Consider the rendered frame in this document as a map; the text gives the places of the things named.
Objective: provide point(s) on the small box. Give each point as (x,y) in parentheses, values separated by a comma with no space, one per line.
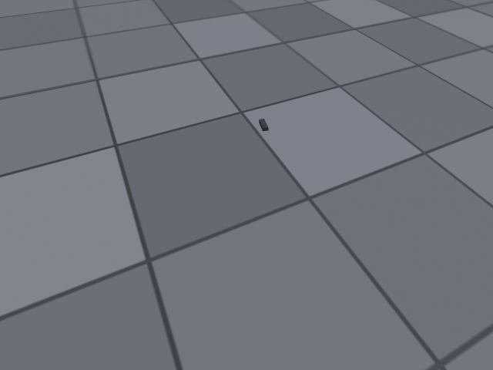
(263,124)

